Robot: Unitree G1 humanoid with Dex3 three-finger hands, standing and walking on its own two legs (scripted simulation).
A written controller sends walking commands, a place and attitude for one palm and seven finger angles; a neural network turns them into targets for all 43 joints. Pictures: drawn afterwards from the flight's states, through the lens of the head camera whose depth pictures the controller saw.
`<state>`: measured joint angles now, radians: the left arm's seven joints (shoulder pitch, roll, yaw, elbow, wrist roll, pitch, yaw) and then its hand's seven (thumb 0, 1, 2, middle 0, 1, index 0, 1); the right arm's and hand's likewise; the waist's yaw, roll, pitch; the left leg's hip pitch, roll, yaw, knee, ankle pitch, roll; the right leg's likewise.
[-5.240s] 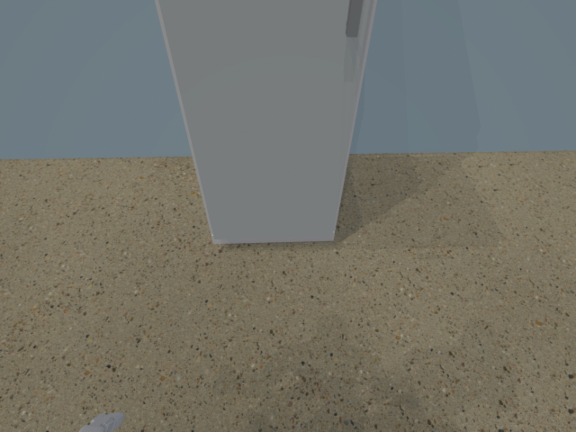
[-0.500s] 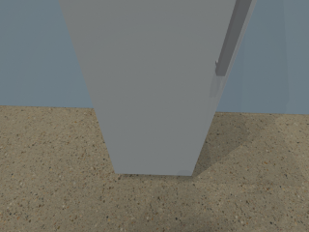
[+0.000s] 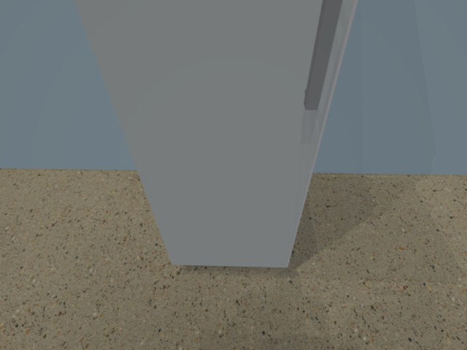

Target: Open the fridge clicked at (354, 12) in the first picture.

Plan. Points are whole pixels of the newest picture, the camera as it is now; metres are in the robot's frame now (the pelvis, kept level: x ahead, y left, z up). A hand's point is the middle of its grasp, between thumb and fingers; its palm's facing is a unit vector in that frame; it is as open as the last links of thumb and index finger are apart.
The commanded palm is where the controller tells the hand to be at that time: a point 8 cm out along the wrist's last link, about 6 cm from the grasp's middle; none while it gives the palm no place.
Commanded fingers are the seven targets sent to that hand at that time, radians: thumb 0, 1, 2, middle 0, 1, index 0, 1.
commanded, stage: look again from close up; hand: right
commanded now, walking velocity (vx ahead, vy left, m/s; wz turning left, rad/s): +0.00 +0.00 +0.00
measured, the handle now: (319, 46) +0.57 -0.12 +0.27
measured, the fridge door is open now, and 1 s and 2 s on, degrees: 0 0 0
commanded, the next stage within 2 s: none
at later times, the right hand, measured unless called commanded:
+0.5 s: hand out of the picture -0.02 -0.21 -0.17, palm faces +0.01 +0.97 -0.23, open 7.4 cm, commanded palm none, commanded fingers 0.00 -0.90 -0.90 0.20 0.30 0.20 0.30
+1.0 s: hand out of the picture +0.02 -0.19 -0.17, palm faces -0.01 +0.97 -0.23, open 7.4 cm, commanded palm none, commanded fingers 0.00 -0.90 -0.90 0.20 0.30 0.20 0.30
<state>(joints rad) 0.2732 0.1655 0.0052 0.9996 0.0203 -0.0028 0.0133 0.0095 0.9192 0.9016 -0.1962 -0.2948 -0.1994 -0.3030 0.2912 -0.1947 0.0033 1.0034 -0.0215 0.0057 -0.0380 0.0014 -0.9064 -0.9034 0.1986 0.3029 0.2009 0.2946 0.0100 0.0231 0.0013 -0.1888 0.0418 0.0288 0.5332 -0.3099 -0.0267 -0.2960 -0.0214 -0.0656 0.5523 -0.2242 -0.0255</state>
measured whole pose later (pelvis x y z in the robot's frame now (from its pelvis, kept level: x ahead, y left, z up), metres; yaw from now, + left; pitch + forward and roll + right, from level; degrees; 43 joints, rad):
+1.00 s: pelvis -0.01 +0.01 +0.01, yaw +0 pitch -2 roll +0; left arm 0.22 0.21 -0.01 1.10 0.01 -0.01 0.00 0.01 0.91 0.90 -0.20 -0.29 -0.20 -0.30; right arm 0.26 -0.24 0.01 1.07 -0.02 -0.01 -0.02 0.00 -0.91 -0.90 0.20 0.30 0.20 0.29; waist 0.00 0.02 0.02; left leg -0.16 0.03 0.04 0.44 -0.25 -0.02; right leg -0.26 -0.03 -0.06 0.44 -0.15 -0.01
